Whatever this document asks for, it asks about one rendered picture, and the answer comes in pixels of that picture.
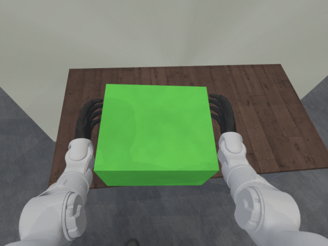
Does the table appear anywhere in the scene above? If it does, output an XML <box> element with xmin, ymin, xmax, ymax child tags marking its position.
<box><xmin>48</xmin><ymin>64</ymin><xmax>328</xmax><ymax>189</ymax></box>

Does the robot right hand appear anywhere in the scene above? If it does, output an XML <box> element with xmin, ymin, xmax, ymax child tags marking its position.
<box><xmin>209</xmin><ymin>94</ymin><xmax>237</xmax><ymax>135</ymax></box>

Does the carton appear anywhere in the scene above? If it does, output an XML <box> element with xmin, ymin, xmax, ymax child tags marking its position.
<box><xmin>94</xmin><ymin>84</ymin><xmax>219</xmax><ymax>186</ymax></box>

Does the robot left upper arm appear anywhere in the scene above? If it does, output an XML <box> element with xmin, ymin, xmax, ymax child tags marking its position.
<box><xmin>5</xmin><ymin>191</ymin><xmax>87</xmax><ymax>246</ymax></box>

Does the right robot forearm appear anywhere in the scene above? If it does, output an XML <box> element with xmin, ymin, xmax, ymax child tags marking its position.
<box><xmin>217</xmin><ymin>132</ymin><xmax>300</xmax><ymax>227</ymax></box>

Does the left robot forearm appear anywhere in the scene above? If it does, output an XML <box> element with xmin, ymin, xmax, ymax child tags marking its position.
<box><xmin>19</xmin><ymin>138</ymin><xmax>95</xmax><ymax>239</ymax></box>

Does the robot left hand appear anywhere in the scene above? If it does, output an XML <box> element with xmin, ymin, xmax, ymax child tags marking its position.
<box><xmin>74</xmin><ymin>99</ymin><xmax>103</xmax><ymax>140</ymax></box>

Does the robot right upper arm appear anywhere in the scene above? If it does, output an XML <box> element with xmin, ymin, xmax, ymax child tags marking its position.
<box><xmin>234</xmin><ymin>186</ymin><xmax>328</xmax><ymax>246</ymax></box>

